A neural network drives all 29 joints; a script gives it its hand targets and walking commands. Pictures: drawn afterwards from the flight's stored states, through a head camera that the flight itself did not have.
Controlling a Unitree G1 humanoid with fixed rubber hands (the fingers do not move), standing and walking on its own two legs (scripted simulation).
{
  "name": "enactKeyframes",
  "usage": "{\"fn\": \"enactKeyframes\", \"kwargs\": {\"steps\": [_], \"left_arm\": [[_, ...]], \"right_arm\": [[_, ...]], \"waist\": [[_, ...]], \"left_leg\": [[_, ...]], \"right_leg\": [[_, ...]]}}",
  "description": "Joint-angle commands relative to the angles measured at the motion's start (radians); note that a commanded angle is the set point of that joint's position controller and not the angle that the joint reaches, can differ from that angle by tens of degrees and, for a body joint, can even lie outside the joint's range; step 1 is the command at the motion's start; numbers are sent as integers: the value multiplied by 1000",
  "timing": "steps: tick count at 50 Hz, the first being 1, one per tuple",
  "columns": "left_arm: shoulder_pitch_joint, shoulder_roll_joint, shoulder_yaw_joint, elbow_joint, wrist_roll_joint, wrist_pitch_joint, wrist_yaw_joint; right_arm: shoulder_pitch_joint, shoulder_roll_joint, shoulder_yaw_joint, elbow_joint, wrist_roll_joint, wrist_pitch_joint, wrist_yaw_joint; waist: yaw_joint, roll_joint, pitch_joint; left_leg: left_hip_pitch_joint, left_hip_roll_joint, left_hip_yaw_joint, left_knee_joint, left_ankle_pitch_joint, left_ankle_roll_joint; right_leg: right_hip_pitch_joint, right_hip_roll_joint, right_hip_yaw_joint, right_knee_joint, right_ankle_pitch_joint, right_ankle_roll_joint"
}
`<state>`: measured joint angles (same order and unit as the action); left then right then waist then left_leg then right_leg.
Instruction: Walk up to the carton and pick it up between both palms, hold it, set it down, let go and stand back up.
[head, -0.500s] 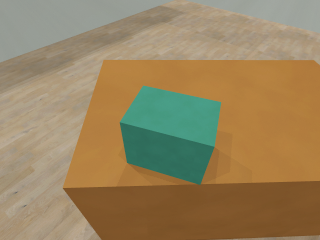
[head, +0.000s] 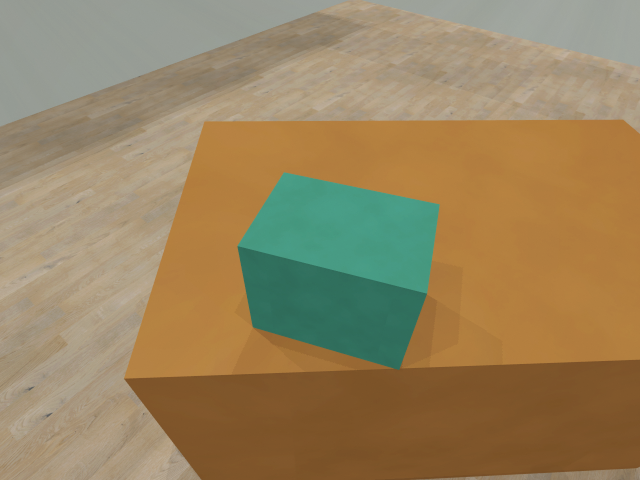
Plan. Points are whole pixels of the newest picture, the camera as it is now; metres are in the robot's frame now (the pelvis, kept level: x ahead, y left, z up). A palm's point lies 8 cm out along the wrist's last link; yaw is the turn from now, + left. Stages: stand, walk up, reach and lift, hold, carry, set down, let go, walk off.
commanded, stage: stand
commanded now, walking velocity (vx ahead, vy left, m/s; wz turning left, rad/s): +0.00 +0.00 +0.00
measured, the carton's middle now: (340, 269) +0.43 -0.02 +0.02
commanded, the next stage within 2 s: walk up in 0.20 s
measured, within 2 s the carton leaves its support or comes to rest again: neither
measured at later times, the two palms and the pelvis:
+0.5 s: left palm out of the picture +0.07 +0.25 -0.12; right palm out of the picture +0.05 -0.26 -0.12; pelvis +0.01 -0.01 +0.00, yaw +0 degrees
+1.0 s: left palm out of the picture +0.14 +0.19 -0.11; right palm out of the picture +0.12 -0.33 -0.13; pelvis +0.07 -0.07 -0.01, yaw +5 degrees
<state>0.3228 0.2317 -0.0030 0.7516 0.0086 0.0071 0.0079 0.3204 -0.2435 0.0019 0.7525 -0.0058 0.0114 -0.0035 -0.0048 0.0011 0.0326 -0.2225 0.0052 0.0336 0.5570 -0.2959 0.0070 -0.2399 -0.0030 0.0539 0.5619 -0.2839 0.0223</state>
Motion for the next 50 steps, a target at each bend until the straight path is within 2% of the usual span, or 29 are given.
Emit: {"fn": "enactKeyframes", "kwargs": {"steps": [1,10,13,19,20,21,22,23,25,27,28,29,30,31,32,34,36,37,38,40,42,43,44,45,46,47,48,49,50], "left_arm": [[13,147,43,-80,-1,-24,7],[15,147,42,-74,0,-24,6],[16,144,40,-67,1,-25,7],[15,147,39,-61,0,-25,10],[19,162,56,-60,24,-16,-5],[-4,136,54,-71,37,-9,-12],[1,118,53,-78,42,-2,-16],[10,108,55,-78,46,1,-20],[36,116,60,-77,41,-8,-26],[69,125,67,-68,37,-26,-31],[81,143,74,-63,37,-32,-30],[74,182,84,-61,31,-36,-28],[80,216,88,-51,15,-36,-25],[62,227,87,-50,10,-31,-20],[47,222,82,-53,11,-27,-16],[16,215,68,-61,14,-21,-11],[1,199,55,-72,8,-16,-13],[3,188,52,-76,10,-13,-14],[0,181,49,-83,12,-12,-13],[-22,155,40,-102,28,-4,-14],[-57,129,37,-123,38,5,-17],[-72,116,36,-130,39,6,-19],[-74,115,37,-134,38,4,-21],[-48,120,41,-129,35,-3,-24],[9,139,49,-116,35,-12,-26],[89,204,69,-93,36,-20,-25],[156,273,90,-71,21,-22,-19],[200,271,93,-55,20,-15,-11],[182,235,82,-61,28,-10,-1]], "right_arm": [[20,-145,-42,-75,0,-24,-7],[19,-151,-41,-64,1,-25,-8],[16,-145,-38,-59,0,-26,-8],[25,-149,-38,-49,2,-25,-9],[118,-160,-66,-46,-20,-37,-16],[144,-202,-80,-36,-25,-38,-22],[138,-225,-85,-33,-29,-37,-29],[116,-235,-90,-36,-31,-35,-34],[59,-224,-86,-52,-35,-35,-34],[39,-195,-78,-62,-27,-36,-24],[37,-172,-73,-69,-20,-34,-17],[39,-130,-63,-80,-13,-36,-10],[50,-88,-50,-86,-13,-36,-10],[74,-69,-46,-89,-16,-37,-14],[90,-77,-47,-88,-17,-40,-17],[126,-85,-48,-91,-13,-55,-21],[149,-112,-59,-89,-19,-67,-26],[167,-139,-67,-84,-22,-68,-28],[182,-165,-78,-81,-27,-64,-30],[226,-220,-99,-79,-30,-48,-34],[217,-232,-104,-86,-28,-33,-42],[208,-230,-103,-89,-29,-29,-45],[190,-230,-100,-93,-29,-24,-47],[150,-232,-96,-98,-29,-20,-48],[98,-228,-89,-112,-27,-18,-45],[59,-173,-73,-137,-25,-22,-38],[49,-75,-44,-156,-21,-23,-39],[21,-55,-43,-157,-28,-13,-58],[9,-62,-42,-147,-28,-5,-66]], "waist": [[-2,-15,7],[-1,-11,4],[0,10,2],[-3,-3,-10],[-16,-23,-42],[-30,18,1],[-27,49,45],[-19,68,79],[10,91,118],[31,98,97],[38,75,91],[32,21,97],[34,-37,86],[23,-86,94],[20,-94,99],[1,-114,46],[1,-94,-20],[0,-59,-64],[-5,-29,-84],[-35,71,-99],[-49,133,-35],[-48,159,0],[-43,162,29],[-19,149,49],[23,111,44],[67,-29,10],[94,-201,-24],[121,-213,-22],[111,-156,7]], "left_leg": [[-13,92,-93,-130,78,28],[-16,95,-100,-147,36,28],[-19,97,-96,-143,63,30],[-3,99,-89,-134,127,29],[67,132,-178,-190,-91,59],[79,202,-287,-255,-258,104],[61,272,-364,-304,-368,146],[23,316,-402,-324,-399,173],[-34,303,-361,-309,-316,167],[-114,216,-246,-240,-214,104],[-176,151,-166,-176,-177,64],[-211,59,-79,-77,-122,20],[-186,6,-16,31,-84,-3],[-176,2,-9,69,-76,-5],[-172,5,-12,71,-76,-3],[-95,22,-27,-2,22,5],[34,45,-59,-45,223,20],[97,69,-93,-28,330,37],[165,102,-152,-13,423,63],[240,216,-288,-25,502,154],[216,294,-359,-62,506,226],[207,311,-381,-76,501,236],[171,304,-375,-75,465,222],[121,277,-345,-46,441,189],[20,228,-289,19,391,138],[-148,111,-157,165,315,48],[-293,-31,-17,348,-43,-28],[-365,-44,-37,421,-356,-36],[-404,-9,-76,484,-384,-34]], "right_leg": [[-36,-69,74,-115,110,-44],[-35,-63,78,-119,79,-44],[-20,-66,82,-116,109,-44],[-7,-69,81,-102,168,-42],[-61,-26,27,-21,-6,-52],[-154,-3,1,50,-97,-34],[-209,-5,-27,83,-141,-22],[-220,-26,-40,103,-144,-19],[-186,-55,-38,59,-97,-25],[-46,-56,-16,-60,11,-43],[35,-70,38,-116,27,-62],[56,-118,151,-176,-9,-99],[41,-182,225,-227,-45,-151],[32,-226,255,-251,-3,-194],[45,-234,243,-246,83,-211],[63,-211,145,-176,335,-198],[31,-149,32,-78,454,-142],[13,-112,-21,-21,455,-116],[-36,-80,-51,45,438,-87],[-139,-51,-82,164,287,-48],[-211,-45,-95,179,15,-29],[-248,-41,-93,151,-140,-25],[-244,-49,-85,99,-162,-24],[-195,-52,-81,20,-96,-27],[-68,-66,-61,-86,83,-40],[138,-137,42,-156,311,-79],[280,-287,212,-210,554,-156],[331,-363,280,-204,700,-232],[332,-375,264,-177,724,-260]]}}
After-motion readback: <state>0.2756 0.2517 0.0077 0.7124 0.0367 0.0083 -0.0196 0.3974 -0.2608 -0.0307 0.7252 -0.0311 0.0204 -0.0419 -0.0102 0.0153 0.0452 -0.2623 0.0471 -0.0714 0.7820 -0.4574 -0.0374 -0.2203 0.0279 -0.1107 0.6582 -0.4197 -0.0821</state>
